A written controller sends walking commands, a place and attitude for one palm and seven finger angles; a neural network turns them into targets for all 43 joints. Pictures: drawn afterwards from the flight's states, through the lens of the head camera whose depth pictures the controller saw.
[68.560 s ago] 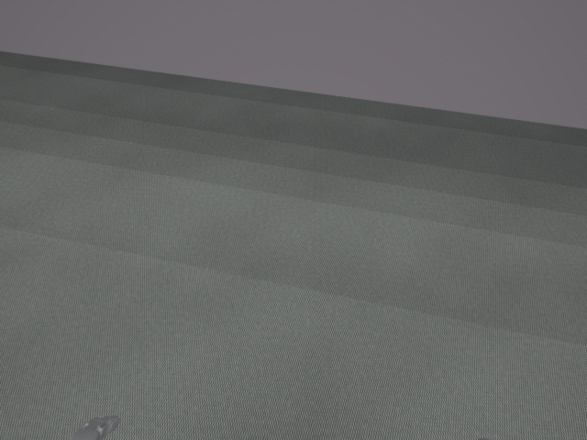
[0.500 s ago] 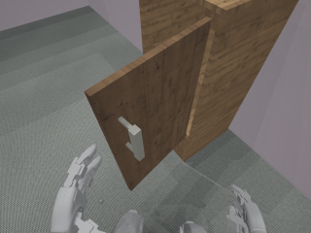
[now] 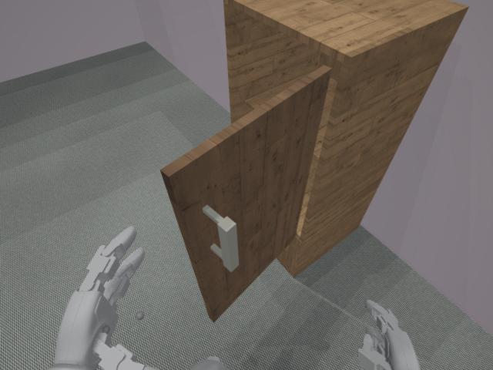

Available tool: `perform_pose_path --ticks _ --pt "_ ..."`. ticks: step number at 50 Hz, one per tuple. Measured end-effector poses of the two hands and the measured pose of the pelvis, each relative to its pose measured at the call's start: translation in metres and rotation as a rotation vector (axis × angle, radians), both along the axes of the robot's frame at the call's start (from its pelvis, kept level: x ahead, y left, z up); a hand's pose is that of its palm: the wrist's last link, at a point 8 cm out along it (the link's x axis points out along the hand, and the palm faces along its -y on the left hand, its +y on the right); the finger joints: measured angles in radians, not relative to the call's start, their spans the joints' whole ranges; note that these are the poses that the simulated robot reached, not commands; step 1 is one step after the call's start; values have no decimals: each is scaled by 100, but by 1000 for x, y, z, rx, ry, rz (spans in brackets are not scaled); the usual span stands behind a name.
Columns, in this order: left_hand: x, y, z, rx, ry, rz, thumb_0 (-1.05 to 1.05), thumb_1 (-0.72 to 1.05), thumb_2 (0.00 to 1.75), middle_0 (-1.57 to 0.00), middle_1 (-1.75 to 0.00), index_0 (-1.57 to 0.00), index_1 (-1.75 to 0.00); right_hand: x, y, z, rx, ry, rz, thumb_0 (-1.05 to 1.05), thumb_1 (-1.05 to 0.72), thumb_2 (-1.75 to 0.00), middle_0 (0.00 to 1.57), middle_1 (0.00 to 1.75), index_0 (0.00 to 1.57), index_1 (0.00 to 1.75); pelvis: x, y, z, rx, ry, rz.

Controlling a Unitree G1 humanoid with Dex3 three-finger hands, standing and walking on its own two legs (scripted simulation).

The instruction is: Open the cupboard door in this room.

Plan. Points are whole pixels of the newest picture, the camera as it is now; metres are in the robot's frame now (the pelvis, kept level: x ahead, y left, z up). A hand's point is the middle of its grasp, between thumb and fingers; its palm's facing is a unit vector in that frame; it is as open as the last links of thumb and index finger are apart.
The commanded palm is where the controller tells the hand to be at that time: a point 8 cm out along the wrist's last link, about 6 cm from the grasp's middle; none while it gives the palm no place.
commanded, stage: draw the hand back to the body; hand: left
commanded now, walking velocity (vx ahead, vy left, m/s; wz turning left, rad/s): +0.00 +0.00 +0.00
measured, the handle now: (221, 239) +0.32 +0.07 +0.04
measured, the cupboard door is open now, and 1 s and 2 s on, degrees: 100 100 100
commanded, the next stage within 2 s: step back with the hand held close in 1.22 s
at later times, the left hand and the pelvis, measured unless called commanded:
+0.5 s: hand (47, 278) +0.20 +0.24 +0.15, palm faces +0.29 -0.87 -0.38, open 13.2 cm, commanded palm +0.16 +0.28 +0.19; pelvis +0.02 +0.02 +0.05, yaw +0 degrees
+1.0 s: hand out of the picture +0.21 +0.28 +0.23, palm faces +0.47 -0.79 -0.39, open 7.8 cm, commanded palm +0.16 +0.31 +0.24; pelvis +0.02 +0.01 +0.07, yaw -1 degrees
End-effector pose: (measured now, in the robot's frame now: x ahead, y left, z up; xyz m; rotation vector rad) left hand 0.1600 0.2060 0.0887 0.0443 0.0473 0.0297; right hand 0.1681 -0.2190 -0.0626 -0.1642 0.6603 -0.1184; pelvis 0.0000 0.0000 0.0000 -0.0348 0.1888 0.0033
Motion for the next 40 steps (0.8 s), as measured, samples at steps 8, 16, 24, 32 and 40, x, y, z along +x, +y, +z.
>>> perform_pose_path --ticks 8,16,24,32,40 --pt "0 23 30 31 -75 0 -1 -47 32 -16 -30 -16 -30 10 3 20 -27 -48 12 1 -90 -90 20 30 20 30 5 6 10 -10 -37 5" --pt "-4 46 53 254 52 159 -1 -28 40 -16 -30 -17 -30 16 16 36 -22 -41 -8 1 -90 -90 20 30 20 30 13 16 31 1 -89 -7" --pt "0 74 81 345 32 272 -1 -3 51 -18 -30 -18 -30 20 31 45 -29 -21 35 1 -90 -90 20 30 20 30 19 22 47 7 -145 -3" --pt "9 90 121 391 -81 321 0 25 63 -19 -30 -19 -30 27 36 53 -15 -33 54 1 -90 -90 20 30 20 30 26 26 59 14 -193 -11" --pt "11 105 147 432 -146 380 0 53 74 -20 -30 -20 -30 32 29 60 -25 -25 66 1 -90 -90 20 30 20 30 27 22 67 20 -228 -16"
